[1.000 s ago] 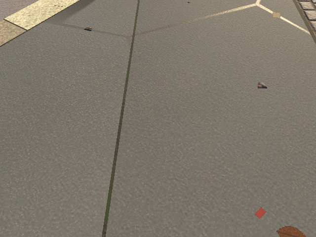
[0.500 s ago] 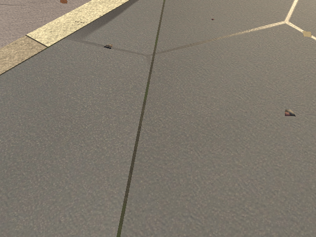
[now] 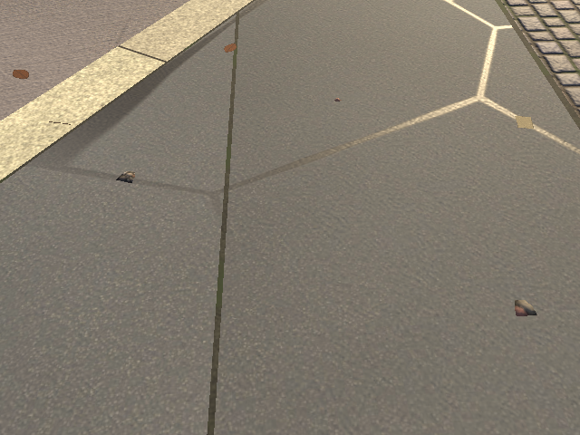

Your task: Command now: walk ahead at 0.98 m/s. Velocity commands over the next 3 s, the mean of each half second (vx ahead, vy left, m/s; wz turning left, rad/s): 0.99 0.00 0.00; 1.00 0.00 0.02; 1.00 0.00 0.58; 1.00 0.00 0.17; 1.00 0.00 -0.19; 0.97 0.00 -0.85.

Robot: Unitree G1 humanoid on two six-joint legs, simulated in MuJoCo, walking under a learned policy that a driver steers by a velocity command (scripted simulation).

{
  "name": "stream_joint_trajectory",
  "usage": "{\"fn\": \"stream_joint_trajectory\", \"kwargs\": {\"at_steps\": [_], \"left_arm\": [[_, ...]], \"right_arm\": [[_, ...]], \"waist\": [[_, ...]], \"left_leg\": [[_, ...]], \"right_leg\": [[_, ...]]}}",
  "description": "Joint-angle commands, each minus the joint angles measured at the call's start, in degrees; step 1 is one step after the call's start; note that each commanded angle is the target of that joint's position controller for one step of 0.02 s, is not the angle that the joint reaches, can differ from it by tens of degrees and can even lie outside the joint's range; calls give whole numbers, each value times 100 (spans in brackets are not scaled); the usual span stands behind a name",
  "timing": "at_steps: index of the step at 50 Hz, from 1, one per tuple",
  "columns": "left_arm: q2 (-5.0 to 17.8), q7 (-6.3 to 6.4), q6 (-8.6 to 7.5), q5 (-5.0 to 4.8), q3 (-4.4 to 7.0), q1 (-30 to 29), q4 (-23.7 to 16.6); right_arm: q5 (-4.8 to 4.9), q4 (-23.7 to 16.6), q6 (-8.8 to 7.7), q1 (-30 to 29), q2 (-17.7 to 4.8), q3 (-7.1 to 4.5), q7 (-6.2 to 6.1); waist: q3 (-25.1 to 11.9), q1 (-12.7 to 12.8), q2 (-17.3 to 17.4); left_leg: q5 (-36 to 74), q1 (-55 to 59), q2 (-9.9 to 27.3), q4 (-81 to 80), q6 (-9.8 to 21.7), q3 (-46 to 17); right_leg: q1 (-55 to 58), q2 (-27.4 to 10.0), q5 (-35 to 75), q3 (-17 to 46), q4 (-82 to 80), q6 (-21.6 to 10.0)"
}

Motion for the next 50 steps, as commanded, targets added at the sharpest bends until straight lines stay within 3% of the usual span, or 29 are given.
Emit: {"fn": "stream_joint_trajectory", "kwargs": {"at_steps": [1,5,7,9,10,11,12,13,14,15,16,17,18,20,24,27,31,34,35,36,37,38,39,40,41,43,45,47,50], "left_arm": [[163,-82,-116,-23,-10,-537,-385],[200,-304,-202,-144,-10,-1377,-727],[388,-381,-225,-157,73,-1269,-831],[835,-317,-158,-243,279,-120,-673],[1107,-242,-92,-266,413,1243,-324],[1623,-130,5,-164,516,2558,19],[1700,-222,-55,-66,564,2789,149],[1021,-208,-74,10,431,2709,278],[709,-191,-89,67,353,2339,270],[633,-250,-141,125,317,1899,279],[470,-289,-203,169,273,1527,268],[312,-307,-216,216,218,1285,287],[193,-322,-205,153,185,1161,324],[296,-304,-207,3,188,1203,446],[530,-151,-226,24,213,1665,581],[618,-54,-243,-64,191,2199,704],[799,7,-93,-94,217,2553,880],[1108,39,95,126,294,2423,898],[1181,45,187,245,314,2283,901],[1138,66,244,277,282,1911,779],[123,-30,131,259,53,2802,606],[-128,-115,-114,-74,-92,3158,784],[618,-90,-232,-336,105,2201,525],[703,-60,-292,-393,103,1393,232],[580,-34,-314,-252,84,912,95],[392,-67,-149,-147,111,1255,123],[210,-54,27,-121,83,1364,142],[259,-8,83,-34,61,859,-51],[367,-19,-49,92,68,-226,-442]], "right_arm": [[85,-508,-182,-366,-763,-67,-133],[110,-383,-10,137,-963,-84,-214],[18,-401,109,106,-1112,-119,-221],[-211,-397,251,-16,-1310,-173,-215],[-268,-479,320,-326,-1296,-159,-213],[-332,-728,273,-344,-913,-31,-217],[5,-665,32,667,177,234,-50],[276,-719,-167,95,-632,72,-45],[453,-1054,-232,-886,-917,0,-55],[347,-1268,-260,-1400,-766,55,-86],[218,-1320,-224,-1538,-667,25,-99],[176,-1307,-126,-1328,-553,29,-66],[163,-1259,-26,-1186,-463,26,-57],[133,-1308,119,-1257,-359,56,-87],[-17,-1705,95,-2426,-532,58,-128],[43,-1938,-19,-3234,-435,103,-10],[155,-2252,-88,-3838,-553,54,168],[219,-2254,-59,-3112,-996,-154,177],[275,-2054,-1,-2162,-1237,-279,116],[258,-1668,88,-728,-1458,-387,27],[-13,-1451,84,90,-2037,-513,-11],[10,-1289,29,368,-1733,-484,71],[27,-1181,20,94,-1208,-370,35],[-13,-1216,0,-374,-988,-304,42],[-88,-1210,-41,-796,-833,-249,99],[-195,-1189,-93,-1313,-466,-140,152],[-31,-1081,-91,-1374,-483,-127,148],[2,-984,-114,-1195,-711,-164,85],[15,-905,-100,-679,-728,-138,-51]], "waist": [[976,172,148],[1273,-61,214],[1022,151,491],[101,874,1070],[-593,1595,1200],[-1644,1835,361],[-2773,1060,-2100],[-2288,1310,-1464],[-1204,1275,-951],[-592,1016,217],[-311,700,475],[-146,388,331],[25,217,214],[443,62,78],[961,393,152],[1042,716,199],[1218,781,64],[416,164,-526],[-166,-375,-800],[-837,-1129,-746],[-2047,-538,1021],[-2976,-440,2052],[-1835,-559,1681],[-945,-447,936],[-351,-197,113],[-67,451,332],[293,679,466],[725,609,403],[1019,265,221]], "left_leg": [[944,-1485,1286,-1472,799,-712],[1571,137,1666,-1457,707,-542],[3636,956,1856,-846,610,-470],[6471,1532,1923,710,511,-407],[6812,844,1761,2328,366,-207],[4798,-981,1405,4545,317,-248],[-518,-3270,71,6799,6,-921],[-654,-3948,413,7034,349,-1478],[-532,-4298,666,7049,450,-1256],[-267,-4139,894,6655,461,-1159],[20,-3865,1128,6197,441,-1150],[167,-3549,1308,6023,400,-1179],[181,-3464,1401,5837,338,-1127],[246,-3672,1591,5431,174,-984],[1851,-4270,1593,3820,-144,-635],[3144,-3548,1267,2353,-148,-232],[2938,-3651,967,1154,-11,-190],[1757,-2847,393,1347,256,122],[1384,-1904,250,1547,422,178],[1243,-48,528,1720,564,-94],[-607,2733,2049,1749,1375,-2792],[-2918,3601,2680,242,1785,-5479],[-2863,2960,2431,-259,1318,-5122],[-1885,1915,2285,-245,1132,-4099],[-872,730,2020,-355,1000,-3360],[-456,-545,1665,-531,1001,-2538],[-404,-1204,1564,-849,1034,-2069],[38,-1454,1522,-1107,1060,-1735],[937,-1626,1230,-1242,1014,-1343]], "right_leg": [[990,146,1332,-306,-1483,86],[853,454,1182,-402,-2948,14],[1092,781,496,-596,-3135,-149],[2244,1197,-406,-787,-2769,-416],[3913,1195,-500,-759,-2699,-587],[6235,-20,-1527,851,-2254,-785],[8181,-1235,-4401,4371,-3706,-1897],[7965,-1000,-4899,4913,-4573,-1468],[7124,-858,-3946,3736,-4477,-1215],[5989,-654,-2861,3030,-4614,-1108],[5135,-431,-2324,2458,-4669,-1084],[4518,-254,-2183,2104,-4771,-1073],[4154,-150,-2100,1826,-4911,-1085],[3595,-93,-1964,1386,-5232,-1082],[3451,155,-818,561,-5513,-973],[3520,269,-514,96,-5779,-804],[5035,-113,286,-93,-5656,-663],[6179,-355,3911,-153,-4318,-487],[6208,-366,5024,-203,-3199,-435],[5098,-193,4708,-357,-1370,-256],[2480,697,1174,-107,1261,-40],[1307,1392,-2691,776,2435,-46],[647,1002,-2530,787,2637,-293],[505,753,-2262,632,2501,-362],[743,550,-1974,525,2089,-385],[1333,161,-1580,563,1611,-337],[1298,-26,-1602,439,1243,-210],[774,-138,-1013,301,718,-23],[787,50,369,30,-914,245]]}}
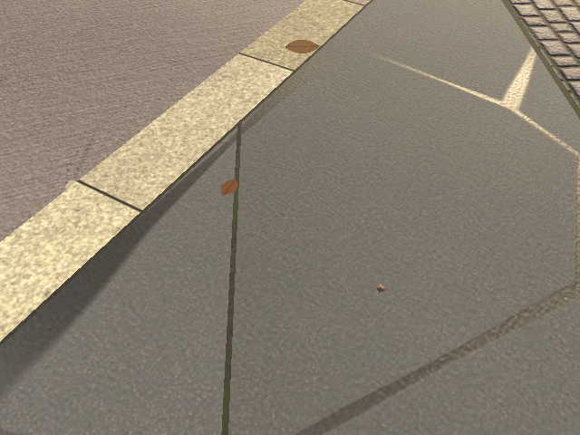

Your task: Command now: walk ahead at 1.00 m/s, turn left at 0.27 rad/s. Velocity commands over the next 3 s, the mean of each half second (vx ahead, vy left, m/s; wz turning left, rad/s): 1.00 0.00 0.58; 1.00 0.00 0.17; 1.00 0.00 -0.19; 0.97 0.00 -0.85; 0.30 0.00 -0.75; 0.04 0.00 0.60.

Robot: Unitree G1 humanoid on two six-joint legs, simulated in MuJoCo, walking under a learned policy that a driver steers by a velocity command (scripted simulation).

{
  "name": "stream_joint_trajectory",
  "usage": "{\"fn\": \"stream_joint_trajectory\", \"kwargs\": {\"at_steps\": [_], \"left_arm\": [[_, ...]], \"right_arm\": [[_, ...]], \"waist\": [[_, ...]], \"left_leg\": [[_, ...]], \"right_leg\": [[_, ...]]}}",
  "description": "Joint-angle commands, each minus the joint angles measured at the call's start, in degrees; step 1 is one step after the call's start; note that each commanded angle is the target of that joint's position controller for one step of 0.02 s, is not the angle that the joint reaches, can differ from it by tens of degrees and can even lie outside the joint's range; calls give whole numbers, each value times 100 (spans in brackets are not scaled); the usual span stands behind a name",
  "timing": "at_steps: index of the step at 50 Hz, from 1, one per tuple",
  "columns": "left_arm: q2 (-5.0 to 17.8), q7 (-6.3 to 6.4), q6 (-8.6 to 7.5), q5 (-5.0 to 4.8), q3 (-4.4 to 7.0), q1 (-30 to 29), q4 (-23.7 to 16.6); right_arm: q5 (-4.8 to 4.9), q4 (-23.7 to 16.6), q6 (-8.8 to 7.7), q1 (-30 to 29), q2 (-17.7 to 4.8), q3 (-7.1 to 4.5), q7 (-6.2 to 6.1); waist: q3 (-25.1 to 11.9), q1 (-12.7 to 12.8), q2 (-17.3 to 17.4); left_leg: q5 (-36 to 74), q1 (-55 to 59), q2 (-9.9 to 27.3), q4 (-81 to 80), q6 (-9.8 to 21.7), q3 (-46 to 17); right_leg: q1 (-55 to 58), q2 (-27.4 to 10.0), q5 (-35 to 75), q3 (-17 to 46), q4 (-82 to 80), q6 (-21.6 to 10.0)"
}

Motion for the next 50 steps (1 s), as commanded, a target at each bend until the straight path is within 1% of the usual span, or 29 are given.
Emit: {"fn": "stream_joint_trajectory", "kwargs": {"at_steps": [1,5,8,10,11,12,13,14,15,16,17,19,21,24,29,32,33,34,35,36,37,38,39,40,41,42,44,46,50], "left_arm": [[177,-56,-140,72,2,-645,-498],[245,-228,-296,-69,20,-1452,-825],[569,-248,-347,-115,154,-1290,-897],[1052,-141,-317,-225,389,212,-653],[1272,-34,-252,-165,447,1689,-408],[1948,-71,-214,36,627,2231,-206],[1345,-124,-235,61,511,2288,-222],[900,-59,-217,12,421,1879,-193],[725,-33,-182,24,377,1549,-134],[602,-41,-160,91,354,1288,-35],[403,-39,-176,197,304,1028,41],[118,-111,-174,104,254,749,224],[286,-147,-191,31,302,658,334],[633,-96,-220,71,380,736,418],[1075,-16,-155,-84,429,1527,650],[1417,33,29,-54,455,1728,768],[1515,54,106,15,460,1740,811],[1480,93,189,45,423,1546,801],[1126,136,155,96,296,1631,630],[-103,17,-50,-38,-14,2548,467],[565,13,-257,-305,106,2000,504],[730,18,-334,-464,185,1220,248],[570,52,-388,-371,125,801,94],[456,64,-376,-223,132,681,72],[416,17,-284,-199,145,934,110],[363,-20,-175,-191,153,1060,168],[242,-23,-1,-155,131,967,143],[235,10,62,-67,94,351,-46],[200,-152,-91,2,40,-757,-353]], "right_arm": [[57,-505,-138,-382,-639,-71,-143],[189,-421,-69,160,-874,-120,-256],[162,-356,120,237,-923,-173,-344],[-65,-416,261,23,-1150,-231,-312],[-188,-674,267,-333,-941,-152,-275],[-1,-884,83,855,263,150,-187],[355,-894,19,578,-140,116,-201],[470,-1104,33,-363,-636,-31,-270],[355,-1242,53,-926,-735,-64,-302],[204,-1339,82,-1264,-683,-97,-278],[225,-1393,180,-1100,-534,-129,-215],[316,-1425,402,-930,-168,-101,-148],[246,-1536,504,-1120,-74,-63,-151],[144,-1708,467,-1622,-289,-69,-104],[129,-2069,275,-2908,-437,-34,147],[144,-2250,238,-2868,-755,-170,193],[178,-2159,264,-2214,-1045,-311,164],[207,-1740,309,-739,-1340,-503,83],[212,-1366,396,370,-1795,-674,-46],[76,-1263,312,201,-2325,-696,-6],[64,-1219,217,386,-1522,-519,30],[38,-1142,135,115,-1198,-415,59],[25,-1156,67,-317,-1154,-396,72],[-59,-1151,20,-731,-929,-338,97],[-163,-1172,-22,-1008,-641,-256,114],[-147,-1165,-33,-1154,-443,-205,123],[-1,-1050,-69,-1116,-449,-184,78],[-1,-932,-98,-848,-624,-213,-24],[29,-784,-84,-331,-658,-170,-196]], "waist": [[904,201,222],[956,-25,312],[725,235,656],[-425,1138,1006],[-1486,1819,990],[-2983,1063,-1565],[-3162,1280,-1982],[-1839,1382,-1512],[-1078,1320,-551],[-515,1120,-42],[-287,759,-210],[78,421,-370],[523,274,-220],[908,187,84],[1215,579,428],[790,271,-231],[277,-146,-558],[-480,-926,-672],[-1246,-1210,-103],[-1985,-111,2101],[-2226,-459,1448],[-1131,-437,1181],[-585,-233,498],[-273,58,230],[-259,381,398],[-134,525,462],[265,673,429],[713,526,317],[954,136,229]], "left_leg": [[930,-1500,1215,-1345,840,-1090],[909,-732,1427,-1253,727,-1294],[2326,456,1716,-473,579,-1532],[4174,459,1495,1424,332,-1410],[3409,-965,1266,3258,181,-1356],[-349,-3252,383,5760,-126,-1009],[-1210,-3967,558,6576,-32,-1394],[-892,-4528,832,6771,20,-1116],[-563,-4551,1081,6656,11,-950],[-347,-4264,1297,6320,23,-877],[-189,-3868,1521,6118,21,-951],[-416,-3563,1690,5843,16,-931],[-208,-3747,1692,5532,-40,-956],[982,-4012,1570,4433,-103,-1004],[1959,-3507,1260,2365,67,-210],[900,-3048,679,1990,309,295],[610,-2247,438,1982,437,368],[809,-341,214,1868,584,488],[235,1875,870,2191,605,-741],[-2667,3119,2249,760,1380,-4210],[-3374,2978,2357,-207,1173,-5154],[-2476,2246,2327,-328,1026,-4496],[-1485,1313,2188,-324,976,-3813],[-935,453,2004,-307,920,-3197],[-770,-129,1844,-357,914,-2828],[-669,-445,1753,-512,942,-2554],[-564,-916,1712,-882,953,-2088],[-38,-980,1671,-1142,965,-1713],[1005,-999,1297,-1428,720,-697]], "right_leg": [[548,166,1438,-242,-1416,246],[1217,581,1925,-182,-2948,350],[1444,797,1145,-95,-3378,313],[3224,984,185,-291,-3014,62],[5459,130,-373,394,-2261,-147],[7937,-1552,-2893,3693,-3087,-1135],[7946,-1606,-4397,4981,-4212,-1070],[7106,-1413,-3886,3894,-4351,-709],[6143,-1234,-2685,2894,-4285,-539],[5118,-1018,-1621,2082,-4363,-492],[4397,-883,-1198,1551,-4469,-503],[3599,-689,-1035,784,-4810,-521],[3129,-708,-660,318,-5144,-632],[3062,-568,-190,-471,-5458,-647],[3911,-626,211,-1147,-5889,-535],[5154,-826,3873,-1300,-4814,-458],[5345,-835,5099,-1311,-3868,-418],[4690,-668,5697,-1436,-2311,-293],[2968,-357,3669,-1306,-195,-104],[902,920,-2310,-513,1999,97],[589,872,-2386,496,2499,-176],[46,694,-2082,380,2561,-257],[100,438,-1687,386,2187,-295],[348,226,-1323,358,1832,-303],[741,39,-1066,433,1657,-318],[853,-48,-1002,397,1490,-292],[688,-194,-973,300,968,-167],[80,-233,-301,175,311,43],[344,129,1770,-421,-1641,199]]}}
Over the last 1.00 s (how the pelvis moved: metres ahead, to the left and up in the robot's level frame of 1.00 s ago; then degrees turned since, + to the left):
0.93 0.02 0.00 1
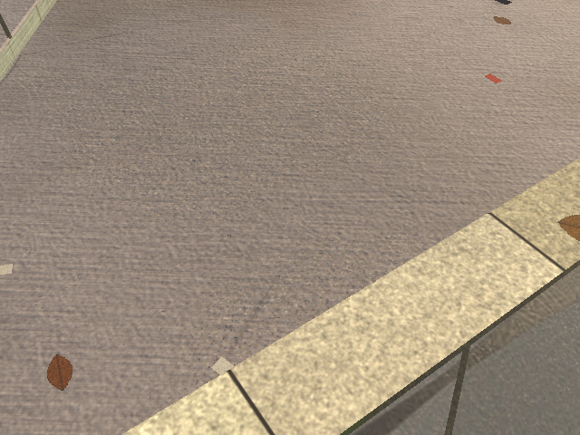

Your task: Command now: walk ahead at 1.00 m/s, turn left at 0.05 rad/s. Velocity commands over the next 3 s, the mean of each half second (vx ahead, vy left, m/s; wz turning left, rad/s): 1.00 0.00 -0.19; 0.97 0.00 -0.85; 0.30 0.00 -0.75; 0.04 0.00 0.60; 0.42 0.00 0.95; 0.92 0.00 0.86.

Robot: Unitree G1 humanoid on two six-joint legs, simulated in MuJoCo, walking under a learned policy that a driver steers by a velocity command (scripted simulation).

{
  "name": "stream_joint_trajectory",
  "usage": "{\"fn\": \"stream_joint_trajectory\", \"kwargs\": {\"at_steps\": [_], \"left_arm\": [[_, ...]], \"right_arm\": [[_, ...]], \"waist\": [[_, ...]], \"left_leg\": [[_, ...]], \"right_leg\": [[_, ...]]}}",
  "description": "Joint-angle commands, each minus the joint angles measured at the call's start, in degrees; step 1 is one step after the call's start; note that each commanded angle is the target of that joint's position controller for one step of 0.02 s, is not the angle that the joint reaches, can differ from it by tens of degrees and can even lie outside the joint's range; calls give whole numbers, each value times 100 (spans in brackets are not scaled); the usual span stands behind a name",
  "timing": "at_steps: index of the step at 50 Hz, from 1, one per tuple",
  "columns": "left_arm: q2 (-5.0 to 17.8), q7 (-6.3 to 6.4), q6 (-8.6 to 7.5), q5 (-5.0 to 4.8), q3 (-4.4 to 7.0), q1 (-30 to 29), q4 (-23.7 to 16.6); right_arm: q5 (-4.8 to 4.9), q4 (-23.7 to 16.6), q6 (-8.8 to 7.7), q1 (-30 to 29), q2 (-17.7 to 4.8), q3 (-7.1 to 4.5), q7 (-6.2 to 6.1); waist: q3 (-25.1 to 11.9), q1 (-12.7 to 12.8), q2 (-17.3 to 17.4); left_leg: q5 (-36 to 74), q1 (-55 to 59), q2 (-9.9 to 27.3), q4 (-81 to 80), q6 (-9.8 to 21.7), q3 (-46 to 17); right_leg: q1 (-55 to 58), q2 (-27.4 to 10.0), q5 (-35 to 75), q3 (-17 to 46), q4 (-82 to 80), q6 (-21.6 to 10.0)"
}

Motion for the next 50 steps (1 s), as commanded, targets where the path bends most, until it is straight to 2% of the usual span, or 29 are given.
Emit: {"fn": "stream_joint_trajectory", "kwargs": {"at_steps": [1,5,7,9,10,11,12,13,15,17,18,20,22,24,26,28,31,33,34,35,36,37,38,39,40,42,44,48,50], "left_arm": [[100,-153,-146,13,-39,-803,-457],[222,-318,-199,-108,-2,-1343,-779],[492,-341,-189,-145,115,-1051,-834],[958,-223,-65,-248,330,346,-603],[1147,-126,37,-218,409,1761,-249],[1650,-109,-2,67,503,2475,-76],[1258,-193,-89,12,464,2801,118],[788,-134,-77,3,361,2545,222],[559,-189,-114,107,270,1828,214],[252,-218,-125,219,167,1333,132],[238,-203,-102,128,164,1232,108],[341,-118,-88,-2,177,1301,138],[544,11,-123,-15,249,1491,94],[744,102,-148,-49,330,1600,29],[849,128,-166,-130,399,1904,46],[746,178,-70,-226,419,2163,96],[675,295,181,-183,481,2333,175],[815,240,308,-9,513,2257,118],[563,158,294,82,395,2129,-1],[-519,70,192,182,93,2696,-67],[-501,112,28,-410,-29,3483,-488],[57,241,70,-517,44,2602,-389],[383,262,114,-317,120,1478,-568],[341,243,181,-198,134,1266,-660],[291,186,229,-101,165,1232,-727],[113,19,399,-244,207,1245,-840],[-96,-75,506,-246,122,922,-1140],[45,-171,416,-60,107,284,-1558],[66,-321,315,-7,129,-124,-1557]], "right_arm": [[60,-385,-138,-221,-755,-103,-134],[115,-139,-26,140,-953,-126,-163],[4,-109,82,80,-1183,-182,-181],[-234,-41,237,-79,-1365,-223,-188],[-247,-141,297,-516,-1330,-189,-208],[-206,-286,202,510,-231,51,-113],[124,-110,-27,752,-129,196,-27],[330,-432,-150,-372,-902,-16,-38],[205,-908,-316,-1631,-773,49,-75],[64,-928,-244,-1422,-587,38,-42],[30,-919,-200,-1308,-522,42,-44],[-36,-1058,-141,-1578,-510,62,-89],[-89,-1330,-181,-2395,-576,96,-106],[-110,-1482,-275,-3018,-475,139,-36],[-15,-1560,-334,-3097,-691,21,7],[87,-1702,-291,-3412,-818,-30,-12],[250,-1757,-309,-3468,-975,-126,28],[295,-1444,-320,-2050,-1368,-381,-10],[262,-1247,-271,-831,-1484,-421,-50],[72,-1088,-190,-142,-1855,-401,-92],[-61,-917,-175,127,-2458,-547,50],[-31,-1037,-108,-268,-1595,-410,60],[-22,-1009,-65,-619,-1151,-300,29],[-139,-947,-69,-973,-1118,-268,37],[-177,-821,-77,-1243,-908,-231,43],[-123,-541,-97,-1265,-374,-102,36],[-17,-400,-83,-1236,-451,-108,-4],[-94,-494,-48,-1649,-836,-149,-207],[-122,-513,-9,-1453,-1054,-160,-348]], "waist": [[971,82,218],[1067,77,376],[608,382,723],[-353,1241,1298],[-980,2024,1266],[-2216,1265,-608],[-3138,1338,-1448],[-1965,1464,-1194],[-565,1083,231],[-159,424,238],[0,260,190],[459,156,166],[776,393,180],[769,588,148],[544,673,6],[605,819,-11],[639,819,-181],[-291,107,-169],[-1184,-486,-140],[-1850,-238,2031],[-2720,195,4349],[-1806,-120,2289],[-636,-353,1049],[-232,-112,459],[-19,132,554],[58,372,907],[309,464,846],[836,675,366],[803,465,27]], "left_leg": [[1321,-1458,1285,-1377,736,-548],[2312,-50,1608,-1282,573,-328],[4759,850,1785,-570,435,-291],[7391,1245,1888,1299,337,-251],[7098,145,1760,3167,173,-104],[2786,-2595,781,5940,-97,-421],[-875,-3663,86,6986,-74,-1333],[-636,-4264,532,7051,144,-1137],[-228,-4172,888,6365,245,-942],[-10,-3611,1166,5806,151,-984],[-78,-3596,1244,5478,46,-934],[-28,-3691,1391,4710,-248,-816],[1103,-3615,1346,3532,-515,-684],[2536,-2392,939,2287,-710,-414],[3622,-1847,857,1832,-729,-721],[3351,-2121,857,1193,-789,-921],[2489,-2560,968,689,-766,-1170],[1704,-1170,937,935,-607,-888],[1058,765,1277,1800,-572,-1017],[1116,2566,2079,2411,-612,-2124],[-1323,3285,3675,398,605,-6007],[-3070,2657,3252,-301,597,-5769],[-1966,1666,2851,-276,334,-4364],[-507,810,2688,-73,317,-3507],[628,218,2396,114,280,-2774],[1568,-223,2044,241,29,-1554],[2132,-483,2149,47,66,-1001],[3572,-1181,1851,-362,-115,245],[4446,-1445,1414,-154,-448,891]], "right_leg": [[750,252,1574,-391,-1277,54],[802,617,1384,-475,-2435,-124],[1159,1027,683,-710,-2408,-281],[2524,1339,-240,-859,-1931,-552],[4349,965,-362,-523,-1796,-687],[7188,-640,-2284,2390,-1665,-1638],[8015,-1230,-4547,5035,-3139,-2058],[7327,-842,-4424,4556,-3614,-1581],[5194,-362,-2577,3108,-3770,-1370],[3815,75,-2064,2422,-3980,-1468],[3511,135,-2055,2259,-4136,-1543],[2767,140,-2107,2066,-4419,-1597],[2250,279,-1690,1749,-4601,-1544],[1469,684,-1245,1161,-4505,-1280],[1687,607,-1574,1263,-4176,-1054],[2480,551,-2011,1572,-3722,-902],[3744,364,-1828,2030,-2838,-786],[3991,563,-377,1886,-1157,-564],[2910,761,-501,1662,434,-379],[1040,1196,-3982,1233,3013,-279],[-475,1295,-3511,889,4462,-184],[-956,817,-2736,715,4542,-159],[-1070,694,-2304,446,4393,-164],[-801,413,-2022,436,4278,-113],[-537,191,-1818,523,3910,-130],[-405,-22,-1883,480,3839,-222],[-799,-149,-1941,361,3586,-235],[-517,61,-625,19,1860,-100],[663,571,525,-875,76,-119]]}}
Over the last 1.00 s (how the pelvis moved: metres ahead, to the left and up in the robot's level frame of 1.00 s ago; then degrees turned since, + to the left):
0.85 0.23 0.00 25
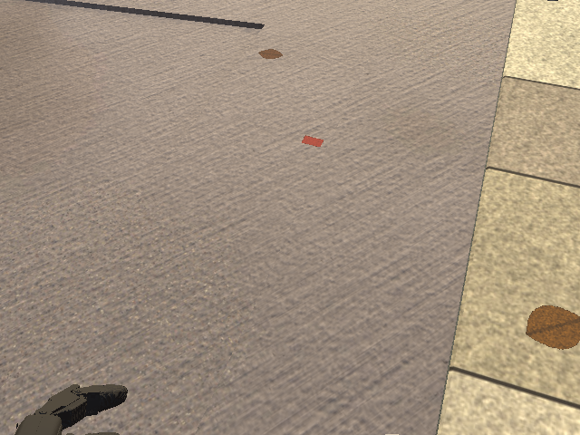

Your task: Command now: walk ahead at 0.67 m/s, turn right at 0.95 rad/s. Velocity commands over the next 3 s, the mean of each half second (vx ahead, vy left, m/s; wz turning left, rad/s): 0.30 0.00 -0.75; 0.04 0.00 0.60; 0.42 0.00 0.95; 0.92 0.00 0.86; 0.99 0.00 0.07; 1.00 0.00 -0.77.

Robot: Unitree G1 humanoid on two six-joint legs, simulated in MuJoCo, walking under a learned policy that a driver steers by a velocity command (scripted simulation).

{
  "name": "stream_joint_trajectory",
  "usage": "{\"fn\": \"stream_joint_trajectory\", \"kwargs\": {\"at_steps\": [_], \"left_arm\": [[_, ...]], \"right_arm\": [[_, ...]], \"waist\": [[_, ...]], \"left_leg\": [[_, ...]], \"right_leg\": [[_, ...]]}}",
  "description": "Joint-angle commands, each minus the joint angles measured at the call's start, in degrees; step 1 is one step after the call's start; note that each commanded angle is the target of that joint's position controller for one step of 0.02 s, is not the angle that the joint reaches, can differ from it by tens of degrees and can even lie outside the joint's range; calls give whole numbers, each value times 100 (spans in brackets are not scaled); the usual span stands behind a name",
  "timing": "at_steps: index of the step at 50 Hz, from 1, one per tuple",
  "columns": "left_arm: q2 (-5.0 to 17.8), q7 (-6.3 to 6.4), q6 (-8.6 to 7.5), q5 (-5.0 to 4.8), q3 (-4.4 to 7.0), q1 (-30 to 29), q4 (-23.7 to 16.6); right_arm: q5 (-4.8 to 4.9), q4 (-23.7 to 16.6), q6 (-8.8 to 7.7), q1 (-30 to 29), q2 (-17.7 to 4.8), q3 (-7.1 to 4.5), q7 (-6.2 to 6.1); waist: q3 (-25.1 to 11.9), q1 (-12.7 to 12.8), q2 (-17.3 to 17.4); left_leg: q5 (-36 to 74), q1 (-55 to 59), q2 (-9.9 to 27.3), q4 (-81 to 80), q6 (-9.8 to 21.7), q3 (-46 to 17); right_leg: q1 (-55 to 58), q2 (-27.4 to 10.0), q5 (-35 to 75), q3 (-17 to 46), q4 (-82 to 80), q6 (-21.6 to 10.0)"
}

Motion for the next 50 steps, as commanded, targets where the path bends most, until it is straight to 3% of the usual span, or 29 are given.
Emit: {"fn": "stream_joint_trajectory", "kwargs": {"at_steps": [1,3,4,5,6,7,8,9,10,11,14,17,20,23,25,27,29,30,32,35,37,39,43,44,45,46,47,48,50], "left_arm": [[-31,-228,-160,75,-27,-247,-353],[281,-344,-139,-5,142,305,-260],[667,-317,-71,-24,330,1227,-45],[1082,-185,13,-8,550,2464,296],[1135,17,49,-39,523,2406,481],[1461,99,-36,315,409,1627,27],[1405,49,-58,479,442,1540,-207],[1331,13,-88,349,453,1178,-291],[1105,13,-117,142,410,791,-307],[939,34,-131,64,346,542,-344],[896,145,-34,147,374,285,-307],[980,368,139,130,402,453,-148],[604,486,268,149,246,490,-69],[151,397,216,274,32,586,121],[234,274,122,369,13,568,210],[498,256,64,280,89,696,302],[576,351,25,306,162,1437,407],[570,411,56,277,176,1230,383],[522,459,171,193,195,286,99],[327,408,255,167,175,184,137],[149,397,229,118,145,11,166],[83,329,178,60,143,49,270],[373,257,74,9,266,649,606],[579,281,76,31,348,880,720],[1012,316,101,169,441,901,683],[1186,299,96,462,453,541,582],[892,332,33,508,374,101,425],[569,399,15,403,286,-235,338],[422,500,31,224,222,-320,335]], "right_arm": [[-12,-758,-151,-947,-925,-73,-206],[91,-785,-101,-779,-1381,-184,-330],[150,-889,-48,-945,-1493,-250,-339],[202,-1063,-58,-1316,-1448,-266,-261],[166,-1125,-125,-1259,-698,-103,-100],[-83,-1413,-244,-319,-63,117,23],[17,-1647,-325,-388,-770,48,92],[113,-1794,-309,-967,-1043,-18,67],[85,-1861,-234,-1213,-950,-42,11],[46,-1815,-104,-1202,-923,-54,-26],[-8,-1855,165,-1319,-836,-122,-80],[-72,-1914,202,-1570,-430,-29,-116],[-3,-1828,258,-1703,-350,30,-80],[35,-1908,236,-2045,-275,102,-9],[90,-1977,192,-2176,-467,39,51],[77,-2126,134,-2243,-700,-60,101],[-9,-2326,154,-2430,-1256,-211,130],[29,-2250,220,-2079,-1280,-281,143],[46,-2075,293,-1103,-1047,-256,116],[138,-2257,338,-1544,-1069,-331,-20],[235,-2314,526,-1763,-935,-347,-75],[206,-2344,669,-1724,-948,-401,-117],[308,-2425,726,-1814,-1069,-492,-131],[336,-2432,720,-1775,-945,-456,-143],[317,-2460,730,-1603,-675,-380,-134],[316,-2559,651,-1555,-705,-405,-94],[218,-2487,593,-1488,-1148,-531,-59],[202,-2323,615,-1366,-1264,-577,-44],[174,-2169,710,-1161,-976,-503,-39]], "waist": [[403,465,78],[-63,847,824],[-458,1360,972],[-858,1990,777],[-511,1724,-566],[-1237,629,-1703],[-2703,994,-1104],[-2132,915,-162],[-1331,596,618],[-926,367,870],[-510,162,614],[-976,242,400],[-1264,478,-31],[-1013,679,-368],[-727,751,-498],[-472,718,-545],[-502,1177,573],[-540,959,1259],[-567,318,1575],[-798,494,872],[-749,544,971],[-850,531,1259],[-892,743,1483],[-940,793,1338],[-992,658,334],[-740,492,-1091],[-464,352,-832],[-381,255,-467],[-284,290,-325]], "left_leg": [[6108,-1704,1013,-277,-62,37],[7918,-1151,1254,781,-186,18],[8432,-1203,1393,1881,-175,-74],[7471,-1881,1292,3535,-256,-117],[478,-3008,192,5702,-343,-130],[-1483,-4280,-220,7415,-384,-1176],[-962,-4413,-191,7623,-277,-2198],[-559,-4527,-117,7184,-174,-2132],[-292,-4662,89,6631,-196,-2091],[-191,-4447,224,6274,-274,-2083],[-118,-3687,394,5054,-507,-1948],[718,-3470,201,4008,-675,-1718],[1885,-3143,373,3293,-702,-1539],[2176,-2622,570,2519,-531,-1599],[1860,-2431,510,1899,-287,-1519],[2237,-2313,345,1063,9,-1389],[4359,-2141,920,888,556,-2450],[3785,-2072,1271,479,1018,-3194],[3186,-1302,1912,-167,1729,-4890],[2653,-1150,1431,33,1217,-4243],[2121,-1402,912,-14,874,-3827],[1723,-1570,724,-88,851,-3874],[743,-2019,612,-233,732,-4282],[168,-2530,381,-32,506,-4100],[-737,-3544,-134,1062,220,-3420],[-866,-4251,-625,2635,-7,-2424],[-579,-4352,-132,3629,-193,-2288],[-186,-4260,-31,4037,-243,-2137],[362,-4474,69,4760,-378,-1967]], "right_leg": [[2154,655,1432,-807,-1979,-23],[3151,1117,1115,-969,-2415,-129],[4095,1235,829,-814,-2547,-347],[5607,1074,1329,-326,-3113,-685],[6298,568,2339,487,-3878,-994],[7109,-631,5819,2805,-3030,-1950],[7430,-1250,4039,4148,-4020,-2621],[6680,-981,2227,4270,-4536,-2440],[5725,-684,1078,4019,-4809,-2122],[4870,-523,919,3781,-4979,-1945],[3242,6,1949,2819,-4949,-1630],[3178,347,2879,2224,-4486,-1362],[3225,427,2181,1744,-4276,-1002],[3122,209,871,1809,-4407,-952],[3242,-38,658,1867,-4251,-947],[3507,40,442,1861,-3954,-730],[3472,829,-839,1178,-3151,-187],[3192,1247,-1476,438,-2409,147],[2004,1486,-3223,564,-1039,395],[1741,1170,-2644,1013,-456,464],[2153,1242,-2242,761,-1707,522],[2756,1396,-2092,697,-2543,542],[3993,1294,-1132,751,-4399,325],[4720,881,-764,871,-4839,171],[5414,-319,-1176,1988,-5096,-343],[4874,-1430,-570,3260,-5371,-969],[4537,-1608,-3,3021,-5333,-1139],[4437,-1201,193,2311,-5179,-908],[4623,-732,603,1478,-4976,-660]]}}
Over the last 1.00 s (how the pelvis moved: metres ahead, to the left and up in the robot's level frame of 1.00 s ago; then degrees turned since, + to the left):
0.92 -0.06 -0.06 -34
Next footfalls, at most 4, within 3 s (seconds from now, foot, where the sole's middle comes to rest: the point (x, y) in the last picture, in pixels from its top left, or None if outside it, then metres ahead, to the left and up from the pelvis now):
0.12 right None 0.31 -0.06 -0.76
0.54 left None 0.46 0.13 -0.76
0.88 right None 0.35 -0.08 -0.76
1.50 left None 0.47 0.31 -0.77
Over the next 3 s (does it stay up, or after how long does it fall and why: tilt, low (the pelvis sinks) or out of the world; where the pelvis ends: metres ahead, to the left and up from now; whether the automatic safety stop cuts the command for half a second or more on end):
stays up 1.29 1.22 -0.06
